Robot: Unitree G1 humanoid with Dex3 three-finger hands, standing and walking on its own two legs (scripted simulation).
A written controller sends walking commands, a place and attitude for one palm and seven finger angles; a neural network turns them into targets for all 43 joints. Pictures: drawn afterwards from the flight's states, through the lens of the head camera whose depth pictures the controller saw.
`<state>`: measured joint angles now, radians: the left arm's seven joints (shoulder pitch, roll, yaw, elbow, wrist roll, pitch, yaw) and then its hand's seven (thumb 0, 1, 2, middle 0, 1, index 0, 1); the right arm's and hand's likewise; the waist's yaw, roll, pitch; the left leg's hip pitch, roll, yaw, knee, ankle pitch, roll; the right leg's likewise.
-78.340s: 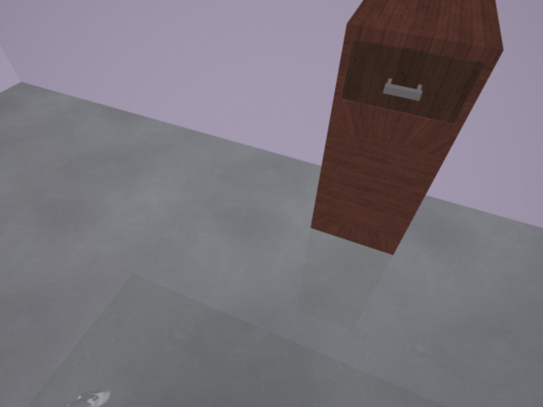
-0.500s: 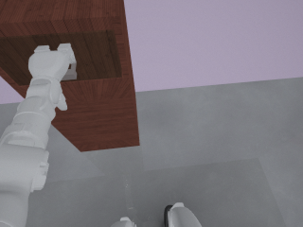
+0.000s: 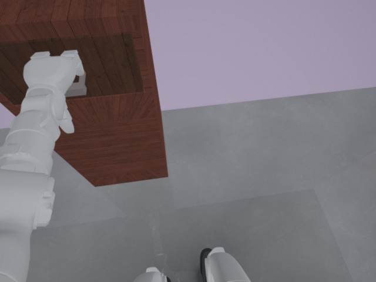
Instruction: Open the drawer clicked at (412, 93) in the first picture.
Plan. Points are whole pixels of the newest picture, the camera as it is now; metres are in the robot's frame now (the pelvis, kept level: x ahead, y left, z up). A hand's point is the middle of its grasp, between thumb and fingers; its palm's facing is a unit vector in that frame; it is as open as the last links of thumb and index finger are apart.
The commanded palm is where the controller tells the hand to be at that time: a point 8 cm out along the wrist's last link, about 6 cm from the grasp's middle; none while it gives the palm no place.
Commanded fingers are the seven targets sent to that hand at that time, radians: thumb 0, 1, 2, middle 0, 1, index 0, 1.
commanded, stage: lift the hand off the handle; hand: left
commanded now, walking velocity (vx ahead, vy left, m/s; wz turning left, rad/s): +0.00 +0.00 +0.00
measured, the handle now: (63, 83) +0.56 +0.24 +0.05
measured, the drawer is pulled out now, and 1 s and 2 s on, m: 0.00 0.00 0.00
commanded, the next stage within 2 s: draw the hand back to the body in 0.96 s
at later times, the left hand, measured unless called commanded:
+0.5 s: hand (55, 82) +0.52 +0.23 +0.10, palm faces -0.05 -0.01 -1.00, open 13.2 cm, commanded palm +0.52 +0.24 +0.21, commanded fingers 0.00 -0.50 0.30 -0.30 -1.20 -0.30 -1.20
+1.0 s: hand (35, 43) +0.53 +0.22 +0.19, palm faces -0.03 +0.02 -1.00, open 13.0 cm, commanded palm +0.51 +0.23 +0.25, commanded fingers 0.00 -0.50 0.30 -0.30 -1.20 -0.30 -1.20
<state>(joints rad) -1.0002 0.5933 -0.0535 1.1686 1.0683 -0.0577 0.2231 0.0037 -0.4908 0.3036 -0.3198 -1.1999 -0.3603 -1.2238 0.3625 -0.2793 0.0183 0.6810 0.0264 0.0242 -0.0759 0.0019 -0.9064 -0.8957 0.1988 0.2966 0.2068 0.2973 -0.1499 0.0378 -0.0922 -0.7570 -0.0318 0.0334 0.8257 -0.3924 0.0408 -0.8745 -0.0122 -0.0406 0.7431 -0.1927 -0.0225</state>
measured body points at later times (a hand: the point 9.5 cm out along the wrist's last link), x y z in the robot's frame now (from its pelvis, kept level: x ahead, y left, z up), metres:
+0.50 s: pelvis +0.05 +0.01 +0.03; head +0.13 -0.01 +0.47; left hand +0.52 +0.23 +0.15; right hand +0.11 -0.27 -0.11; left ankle +0.00 +0.10 -0.70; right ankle +0.09 -0.11 -0.70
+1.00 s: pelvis +0.06 +0.00 +0.04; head +0.11 -0.03 +0.48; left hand +0.52 +0.22 +0.24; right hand +0.17 -0.25 -0.10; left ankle +0.00 +0.10 -0.70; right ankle +0.09 -0.11 -0.70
